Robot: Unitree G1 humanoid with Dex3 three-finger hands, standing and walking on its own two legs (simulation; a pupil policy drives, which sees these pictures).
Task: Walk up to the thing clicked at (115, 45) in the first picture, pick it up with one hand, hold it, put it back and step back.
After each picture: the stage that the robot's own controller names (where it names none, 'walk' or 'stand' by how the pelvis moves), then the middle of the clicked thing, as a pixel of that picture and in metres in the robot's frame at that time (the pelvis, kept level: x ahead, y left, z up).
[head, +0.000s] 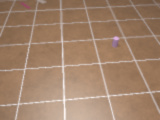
stand; (115, 42) +1.46 -0.38 -0.72
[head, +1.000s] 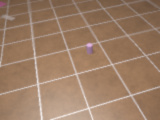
walk; (89, 48) +1.38 +0.06 -0.70
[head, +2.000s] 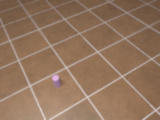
walk; (56, 81) +0.84 +0.32 -0.72
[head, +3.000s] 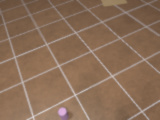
walk; (63, 114) +0.52 +0.26 -0.71
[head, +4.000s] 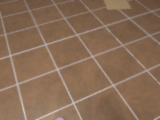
stand; out of the picture +0.43 +0.19 -0.71
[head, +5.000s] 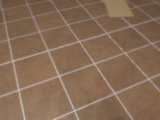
stand; out of the picture +0.40 +0.18 -0.72
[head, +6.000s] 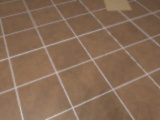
stand; out of the picture +0.38 +0.19 -0.72
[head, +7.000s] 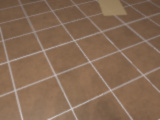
stand; out of the picture +0.42 +0.19 -0.72
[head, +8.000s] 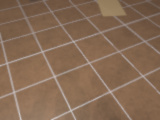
stand; out of the picture +0.40 +0.20 -0.73
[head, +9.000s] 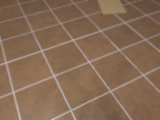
stand; out of the picture +0.39 +0.20 -0.73
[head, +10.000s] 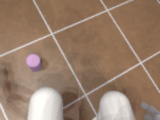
go down; (34, 63) +0.45 +0.23 -0.39
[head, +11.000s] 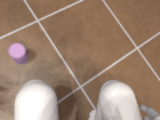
approach; (19, 54) +0.45 +0.27 -0.30
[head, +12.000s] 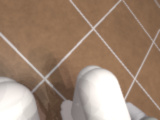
close in; out of the picture +0.43 +0.31 -0.22
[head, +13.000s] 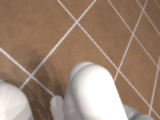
close; out of the picture +0.43 +0.32 -0.22
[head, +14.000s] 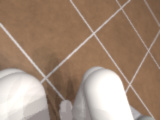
lift; out of the picture +0.37 +0.28 -0.20
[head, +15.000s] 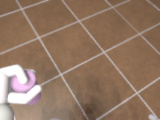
lift; (27, 88) +0.32 +0.19 -0.01
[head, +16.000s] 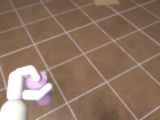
hold; (40, 89) +0.34 +0.16 +0.02
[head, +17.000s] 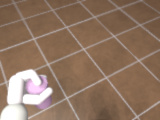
hold; (40, 93) +0.32 +0.17 -0.01
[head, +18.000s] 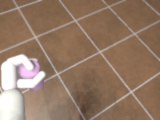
crouch; (32, 76) +0.39 +0.18 -0.06
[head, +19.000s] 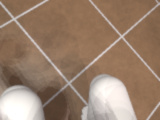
lower; out of the picture +0.48 +0.30 -0.11
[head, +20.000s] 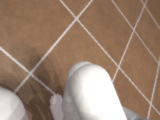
lower; out of the picture +0.42 +0.32 -0.23
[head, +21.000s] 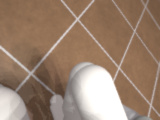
lower; out of the picture +0.42 +0.32 -0.23
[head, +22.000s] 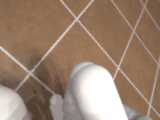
lower; out of the picture +0.42 +0.32 -0.23
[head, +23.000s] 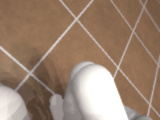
lower; out of the picture +0.42 +0.32 -0.22
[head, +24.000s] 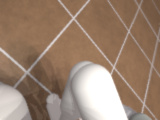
open; out of the picture +0.42 +0.30 -0.23
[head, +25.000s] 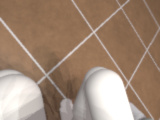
stand; out of the picture +0.42 +0.29 -0.24
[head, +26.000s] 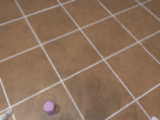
stand; (49, 108) +0.41 +0.20 -0.59
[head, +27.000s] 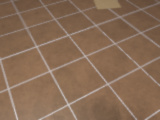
stand; out of the picture +0.40 +0.19 -0.67
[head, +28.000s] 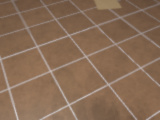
stand; out of the picture +0.40 +0.19 -0.67
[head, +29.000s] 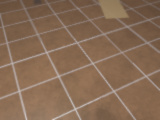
stand; out of the picture +0.42 +0.17 -0.72
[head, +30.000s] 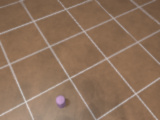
walk; (60, 102) +0.47 +0.15 -0.70
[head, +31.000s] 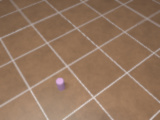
walk; (60, 84) +0.71 +0.24 -0.69
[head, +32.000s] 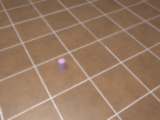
stand; (61, 64) +1.00 +0.22 -0.70
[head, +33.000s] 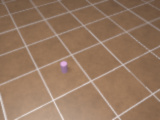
stand; (64, 67) +1.01 +0.22 -0.72
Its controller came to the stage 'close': yes
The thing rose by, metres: 0.71
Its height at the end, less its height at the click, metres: +0.00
